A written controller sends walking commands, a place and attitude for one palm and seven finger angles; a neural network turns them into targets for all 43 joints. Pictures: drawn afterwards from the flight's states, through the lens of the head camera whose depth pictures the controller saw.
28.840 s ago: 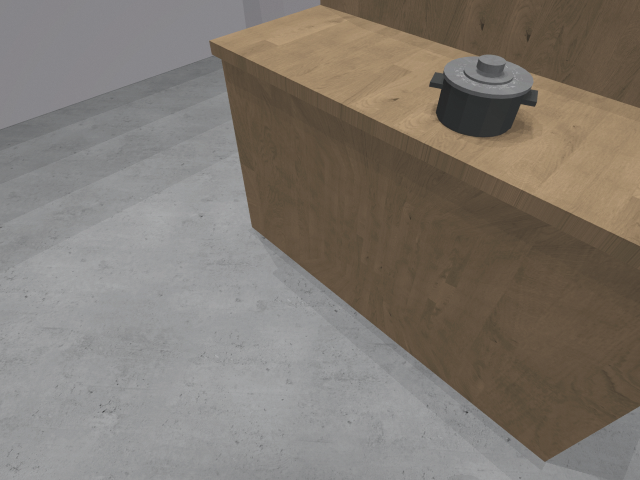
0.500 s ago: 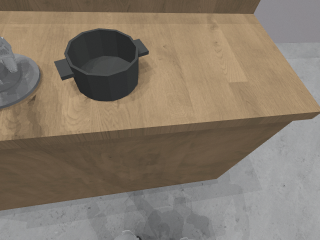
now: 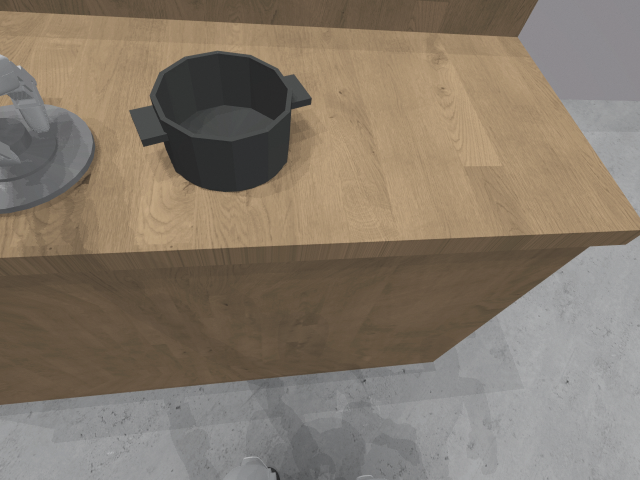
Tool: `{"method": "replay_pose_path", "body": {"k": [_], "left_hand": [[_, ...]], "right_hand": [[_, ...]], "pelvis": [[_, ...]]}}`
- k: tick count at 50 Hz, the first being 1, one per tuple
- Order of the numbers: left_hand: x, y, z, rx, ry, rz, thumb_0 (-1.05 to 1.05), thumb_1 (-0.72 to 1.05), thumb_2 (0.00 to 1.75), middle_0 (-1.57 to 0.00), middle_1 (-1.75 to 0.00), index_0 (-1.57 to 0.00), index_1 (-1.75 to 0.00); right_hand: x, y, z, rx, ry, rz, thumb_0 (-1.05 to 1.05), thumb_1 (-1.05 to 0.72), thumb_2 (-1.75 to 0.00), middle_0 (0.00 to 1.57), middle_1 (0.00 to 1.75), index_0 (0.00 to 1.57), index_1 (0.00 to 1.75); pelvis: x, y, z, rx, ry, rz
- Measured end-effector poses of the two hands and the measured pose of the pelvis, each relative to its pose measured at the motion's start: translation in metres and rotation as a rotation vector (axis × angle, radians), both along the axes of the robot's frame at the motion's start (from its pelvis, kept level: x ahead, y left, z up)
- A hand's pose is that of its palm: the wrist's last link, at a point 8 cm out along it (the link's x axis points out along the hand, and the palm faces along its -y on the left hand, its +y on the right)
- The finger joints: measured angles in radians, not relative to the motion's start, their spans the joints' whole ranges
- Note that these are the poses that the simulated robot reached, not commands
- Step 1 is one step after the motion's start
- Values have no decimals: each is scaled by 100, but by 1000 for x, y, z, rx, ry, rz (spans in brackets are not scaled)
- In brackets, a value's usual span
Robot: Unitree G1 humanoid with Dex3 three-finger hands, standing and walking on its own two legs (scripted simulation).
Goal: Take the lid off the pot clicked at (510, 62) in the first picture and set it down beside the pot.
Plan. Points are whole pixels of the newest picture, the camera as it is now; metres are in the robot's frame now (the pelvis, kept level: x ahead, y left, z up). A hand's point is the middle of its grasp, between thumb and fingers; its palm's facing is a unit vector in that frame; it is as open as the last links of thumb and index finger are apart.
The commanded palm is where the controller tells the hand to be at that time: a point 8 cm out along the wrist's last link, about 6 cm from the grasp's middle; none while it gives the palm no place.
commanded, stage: open the fingers wide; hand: left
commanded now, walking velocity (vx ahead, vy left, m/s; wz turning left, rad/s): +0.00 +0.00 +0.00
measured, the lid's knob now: (2, 138) +0.50 +0.35 +0.10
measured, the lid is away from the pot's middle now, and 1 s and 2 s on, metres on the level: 0.25 0.25 0.25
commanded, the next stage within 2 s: raise the empty hand in 0.50 s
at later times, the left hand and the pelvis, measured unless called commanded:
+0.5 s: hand (3, 120) +0.50 +0.34 +0.13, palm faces -0.41 -0.12 -0.90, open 11.0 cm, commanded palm +0.53 +0.33 +0.19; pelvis +0.01 +0.01 +0.00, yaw -1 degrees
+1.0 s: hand out of the picture +0.48 +0.35 +0.16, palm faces -0.40 -0.11 -0.91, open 11.0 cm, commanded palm +0.53 +0.33 +0.23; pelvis +0.01 +0.01 +0.00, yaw +0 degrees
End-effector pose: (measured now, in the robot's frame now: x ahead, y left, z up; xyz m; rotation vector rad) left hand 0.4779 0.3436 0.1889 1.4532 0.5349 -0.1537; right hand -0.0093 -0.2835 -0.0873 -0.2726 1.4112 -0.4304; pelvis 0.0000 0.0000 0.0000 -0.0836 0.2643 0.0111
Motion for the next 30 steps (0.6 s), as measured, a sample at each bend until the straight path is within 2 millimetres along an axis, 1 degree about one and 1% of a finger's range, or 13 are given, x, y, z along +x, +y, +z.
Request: {"method": "replay_pose_path", "body": {"k": [8,14,23,30], "left_hand": [[9,1,0,9,4,-2,-1,12,74,-46,-89,-50,-92],[18,-3,0,3,-7,-18,-1,3,73,-43,-84,-45,-85],[25,-3,-4,6,-2,-11,-1,-4,74,-41,-79,-41,-79],[23,2,-1,-12,-20,-7,-1,-6,75,-42,-77,-42,-77]], "right_hand": [[-18,4,-1,7,53,-35,0,-90,-90,20,30,21,30],[-24,9,-1,16,73,-58,0,-90,-90,20,30,21,30],[-20,15,-3,26,63,-63,0,-90,-90,20,30,21,30],[-12,15,-3,24,39,-59,0,-90,-90,20,30,21,30]], "pelvis": [[4,3,-1,-1,13,-8],[7,4,-1,-2,23,-12],[11,7,-2,-3,32,-18],[12,8,-2,-3,30,-19]]}}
